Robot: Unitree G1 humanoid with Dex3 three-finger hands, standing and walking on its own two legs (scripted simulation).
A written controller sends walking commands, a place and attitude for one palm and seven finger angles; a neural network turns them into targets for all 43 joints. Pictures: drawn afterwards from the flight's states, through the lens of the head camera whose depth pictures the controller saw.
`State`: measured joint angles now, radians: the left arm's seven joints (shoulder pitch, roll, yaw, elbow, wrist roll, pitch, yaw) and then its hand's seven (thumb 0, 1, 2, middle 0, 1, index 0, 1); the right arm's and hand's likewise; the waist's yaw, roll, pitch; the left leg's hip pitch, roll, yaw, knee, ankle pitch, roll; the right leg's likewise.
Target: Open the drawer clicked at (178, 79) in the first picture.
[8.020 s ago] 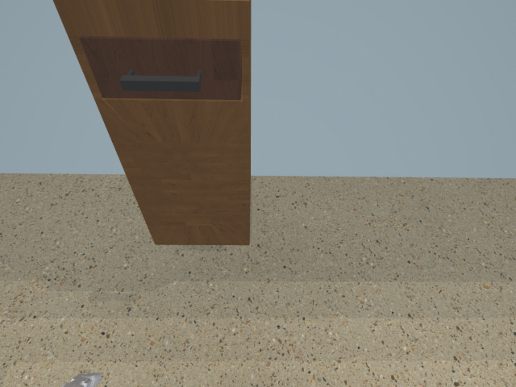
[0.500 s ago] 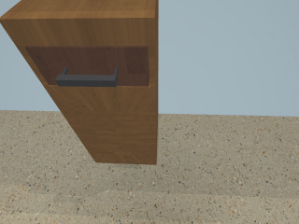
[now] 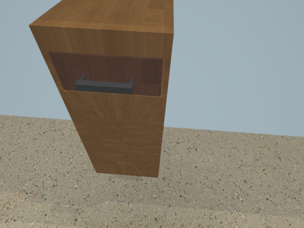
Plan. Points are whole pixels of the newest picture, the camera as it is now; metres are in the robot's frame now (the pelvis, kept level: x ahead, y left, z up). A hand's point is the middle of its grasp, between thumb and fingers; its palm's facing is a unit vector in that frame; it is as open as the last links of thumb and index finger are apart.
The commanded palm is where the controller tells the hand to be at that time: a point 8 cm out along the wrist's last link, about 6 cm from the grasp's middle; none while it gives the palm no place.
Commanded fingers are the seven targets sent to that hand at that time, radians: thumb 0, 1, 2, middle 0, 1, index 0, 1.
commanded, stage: come to a stop and stand still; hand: left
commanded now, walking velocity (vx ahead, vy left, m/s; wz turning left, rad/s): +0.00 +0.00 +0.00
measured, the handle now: (106, 82) +0.55 +0.21 +0.07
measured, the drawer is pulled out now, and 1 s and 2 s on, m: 0.00 0.00 0.00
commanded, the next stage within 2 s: look again from close up in 0.48 s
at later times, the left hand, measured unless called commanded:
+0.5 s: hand out of the picture +0.04 +0.19 -0.17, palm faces +0.03 -0.97 -0.23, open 7.3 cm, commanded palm none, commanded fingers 0.00 0.90 0.90 -0.20 -0.30 -0.20 -0.30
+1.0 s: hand out of the picture +0.01 +0.15 -0.17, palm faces +0.04 -0.99 -0.15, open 7.4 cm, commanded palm none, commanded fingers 0.00 0.90 0.90 -0.20 -0.30 -0.20 -0.30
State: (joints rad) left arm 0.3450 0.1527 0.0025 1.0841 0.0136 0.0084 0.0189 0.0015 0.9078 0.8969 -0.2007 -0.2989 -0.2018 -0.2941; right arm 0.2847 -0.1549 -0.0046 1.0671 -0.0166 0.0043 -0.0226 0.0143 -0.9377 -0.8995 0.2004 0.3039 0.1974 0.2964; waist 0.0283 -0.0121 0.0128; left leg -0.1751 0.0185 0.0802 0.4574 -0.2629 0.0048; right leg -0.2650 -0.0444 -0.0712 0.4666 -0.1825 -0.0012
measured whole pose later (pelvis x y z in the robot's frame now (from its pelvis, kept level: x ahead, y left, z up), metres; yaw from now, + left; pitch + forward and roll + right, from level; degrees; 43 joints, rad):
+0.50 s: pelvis +0.02 +0.01 +0.00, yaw +0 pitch -2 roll +1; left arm 0.28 0.15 -0.01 1.10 0.00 -0.02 0.04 0.01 0.92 0.90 -0.20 -0.30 -0.20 -0.29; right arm 0.34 -0.13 0.02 1.10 -0.02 -0.02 -0.02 0.01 -0.91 -0.90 0.20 0.30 0.20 0.30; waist 0.00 0.03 0.01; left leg -0.13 0.00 0.09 0.45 -0.29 0.02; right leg -0.23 -0.06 -0.06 0.49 -0.22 0.02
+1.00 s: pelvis +0.03 +0.00 +0.00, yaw -1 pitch -2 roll +0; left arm 0.32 0.10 -0.01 1.14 0.01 -0.02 0.03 0.00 0.91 0.90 -0.20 -0.30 -0.20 -0.29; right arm 0.30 -0.13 0.01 1.15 -0.01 -0.02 -0.03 0.01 -0.91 -0.90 0.20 0.30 0.20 0.30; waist 0.01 0.01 0.04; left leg -0.10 0.02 0.09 0.42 -0.29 0.00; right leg -0.21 -0.04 -0.06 0.45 -0.22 0.00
